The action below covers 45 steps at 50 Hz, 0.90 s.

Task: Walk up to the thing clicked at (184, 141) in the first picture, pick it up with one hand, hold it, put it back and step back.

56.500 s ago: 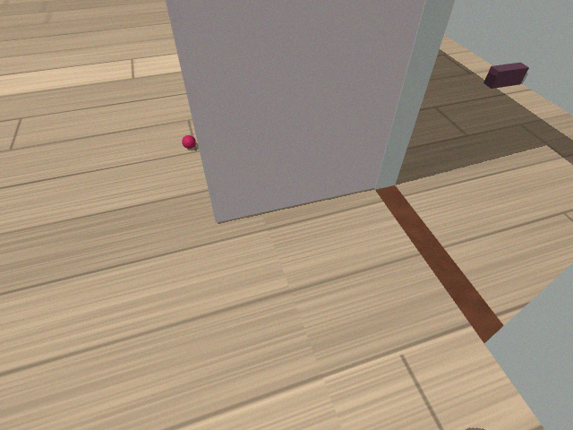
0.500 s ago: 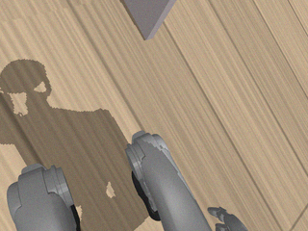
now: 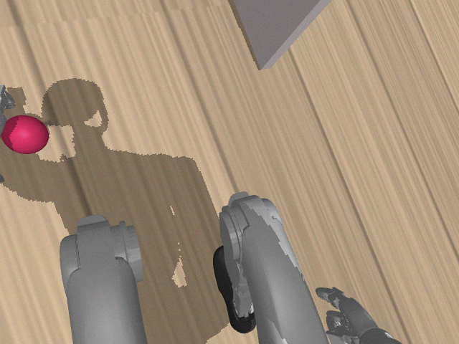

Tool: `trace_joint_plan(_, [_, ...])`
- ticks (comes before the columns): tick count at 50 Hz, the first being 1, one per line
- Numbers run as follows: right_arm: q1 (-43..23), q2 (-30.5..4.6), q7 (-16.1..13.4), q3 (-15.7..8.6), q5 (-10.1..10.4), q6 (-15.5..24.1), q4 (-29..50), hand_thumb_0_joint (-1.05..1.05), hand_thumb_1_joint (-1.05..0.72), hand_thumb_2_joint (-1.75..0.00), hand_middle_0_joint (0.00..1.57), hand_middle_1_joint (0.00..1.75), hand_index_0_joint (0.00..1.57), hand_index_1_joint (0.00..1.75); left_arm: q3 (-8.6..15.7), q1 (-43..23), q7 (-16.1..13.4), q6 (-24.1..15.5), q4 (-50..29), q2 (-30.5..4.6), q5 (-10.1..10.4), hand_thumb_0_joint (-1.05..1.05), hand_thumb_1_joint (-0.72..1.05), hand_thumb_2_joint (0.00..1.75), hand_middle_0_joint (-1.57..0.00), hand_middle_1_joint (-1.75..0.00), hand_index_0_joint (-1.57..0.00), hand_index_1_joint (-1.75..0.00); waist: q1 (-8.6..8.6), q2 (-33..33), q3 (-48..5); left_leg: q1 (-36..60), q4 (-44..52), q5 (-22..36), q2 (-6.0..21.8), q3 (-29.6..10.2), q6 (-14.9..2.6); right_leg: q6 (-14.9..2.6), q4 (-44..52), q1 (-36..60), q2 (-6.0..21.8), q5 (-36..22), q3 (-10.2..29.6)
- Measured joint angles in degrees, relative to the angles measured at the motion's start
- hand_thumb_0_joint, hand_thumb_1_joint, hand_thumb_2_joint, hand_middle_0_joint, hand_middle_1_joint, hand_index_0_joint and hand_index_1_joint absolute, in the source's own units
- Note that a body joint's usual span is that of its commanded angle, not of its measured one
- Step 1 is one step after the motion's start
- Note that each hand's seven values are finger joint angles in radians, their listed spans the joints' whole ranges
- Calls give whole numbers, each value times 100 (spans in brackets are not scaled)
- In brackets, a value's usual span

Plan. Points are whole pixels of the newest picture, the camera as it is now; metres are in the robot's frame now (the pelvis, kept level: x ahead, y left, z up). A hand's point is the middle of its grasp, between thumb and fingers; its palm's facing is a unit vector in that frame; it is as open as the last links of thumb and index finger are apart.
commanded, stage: withdraw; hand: left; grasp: from above
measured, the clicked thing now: (25, 134) +0.50 +0.30 -0.29
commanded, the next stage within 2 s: rest palm in 0.18 s
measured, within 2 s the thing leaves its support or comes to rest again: neither
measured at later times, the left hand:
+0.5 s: hand out of the picture +0.50 +0.34 -0.12, palm faces -0.42 -0.06 -0.90, open 13.9 cm
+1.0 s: hand (4, 135) +0.47 +0.32 -0.22, palm faces -0.40 -0.07 -0.91, open 13.7 cm
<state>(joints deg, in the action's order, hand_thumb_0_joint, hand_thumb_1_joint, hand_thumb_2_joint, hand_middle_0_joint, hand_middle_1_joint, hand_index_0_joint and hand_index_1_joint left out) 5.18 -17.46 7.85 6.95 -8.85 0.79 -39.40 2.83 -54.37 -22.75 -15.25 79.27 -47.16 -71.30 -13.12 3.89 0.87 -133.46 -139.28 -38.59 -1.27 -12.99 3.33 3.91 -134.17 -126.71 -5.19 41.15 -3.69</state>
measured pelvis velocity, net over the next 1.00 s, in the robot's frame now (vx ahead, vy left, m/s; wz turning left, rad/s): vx -0.01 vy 0.00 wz -0.04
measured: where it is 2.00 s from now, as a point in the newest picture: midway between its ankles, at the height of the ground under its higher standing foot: (180, 319)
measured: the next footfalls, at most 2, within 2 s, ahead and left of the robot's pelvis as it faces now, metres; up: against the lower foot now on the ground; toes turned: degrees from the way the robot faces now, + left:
none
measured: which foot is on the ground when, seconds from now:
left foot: down 0.00-1.00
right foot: down 0.00-1.00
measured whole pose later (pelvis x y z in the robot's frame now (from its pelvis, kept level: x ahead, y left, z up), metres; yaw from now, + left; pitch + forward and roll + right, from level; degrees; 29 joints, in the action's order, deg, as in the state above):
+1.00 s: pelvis -0.01 +0.00 -0.01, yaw -2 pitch +31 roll -12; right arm 6.6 -17.6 7.6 12.6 -12.2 3.6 -38.8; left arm 5.6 -62.9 -31.2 -13.3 93.8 -54.8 -77.9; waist -19.9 6.1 4.3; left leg -135.9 -141.3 -37.2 -0.8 -14.2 2.6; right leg 3.7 -134.7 -128.7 -5.5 38.8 -5.0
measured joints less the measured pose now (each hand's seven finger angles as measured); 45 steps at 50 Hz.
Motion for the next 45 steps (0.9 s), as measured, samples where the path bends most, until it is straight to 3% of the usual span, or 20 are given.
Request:
trace_joint_plan(4, [-186,-10,-17,82,-67,123,28,0,-91,-89,20,30,20,29,-41,-461,-331,149,750,-63,-268,0,-44,94,-13,-101,-15,-99,-205,37,-65,-101,-70,28,2,-21,-38,-38,-30,-75,-19,-31,-22])
trace_joint_plan(8, [-194,15,-12,202,-132,231,110,0,-91,-89,20,30,20,29,131,-733,-550,373,1102,-185,-425,0,-45,95,-11,-103,-14,-101,-412,51,31,-147,-134,33,20,-36,-68,-39,-53,-106,-40,-64,-37])
trace_joint_plan(14, [152,100,78,259,-108,263,143,0,-91,-89,20,30,20,29,455,-685,-579,848,769,-213,-260,0,-48,97,-9,-106,-12,-103,-556,-53,1,-215,-140,-22,80,5,-111,-40,-46,-194,-46,-61,-14])
trace_joint_plan(18, [419,204,107,171,36,134,84,0,-91,-89,20,30,20,29,477,-450,-188,1163,107,-119,11,0,-49,97,-9,-106,-11,-103,-505,-223,-174,-192,-36,-84,127,87,-139,-13,30,-199,-26,-16,43])
trace_joint_plan(22, [547,277,101,110,181,-24,28,0,-91,-90,20,30,20,29,238,-467,459,1289,-158,-119,263,0,-49,95,-8,-106,-11,-103,-397,-396,-276,-46,159,-107,150,165,-172,44,198,-59,8,25,96])
trace_joint_plan(26, [611,252,87,135,260,-150,114,0,-91,-90,20,30,20,30,-9,-572,1061,1119,-123,-188,435,0,-48,94,-8,-106,-11,-104,-301,-500,-238,137,350,-79,152,189,-188,54,384,130,40,5,97])
trace_joint_plan(30, [608,132,46,251,248,-197,258,0,-91,-90,20,30,20,30,-125,-625,1325,732,106,-278,467,0,-47,92,-8,-108,-11,-104,-286,-466,-131,252,436,-23,138,146,-177,29,484,256,55,-50,47])
trace_joint_plan(33, [545,21,2,358,182,-208,314,0,-91,-90,20,30,20,30,-106,-647,1193,318,363,-389,355,0,-46,91,-8,-108,-12,-104,-325,-348,-36,252,396,22,124,80,-155,23,467,263,46,-105,-7])
trace_joint_plan(38, [364,-115,-44,492,1,-160,295,0,-91,-90,20,30,20,30,60,-671,550,-232,836,-613,-129,0,-46,91,-8,-107,-12,-104,-436,-85,176,156,195,89,90,-40,-96,-5,309,181,16,-184,-94])
trace_joint_plan(41, [270,-142,-64,534,-104,-85,250,0,-90,-90,20,30,20,30,196,-667,95,-360,1020,-706,-401,0,-47,92,-8,-107,-11,-104,-492,49,287,62,67,126,67,-91,-72,-19,202,98,2,-220,-126])
trace_joint_plan(45, [184,-103,-71,539,-247,63,155,0,-90,-90,20,30,20,30,309,-687,-455,-239,1197,-764,-640,0,-46,94,-9,-105,-11,-103,-576,179,350,-79,-71,155,50,-109,-65,-33,70,-40,-14,-247,-131])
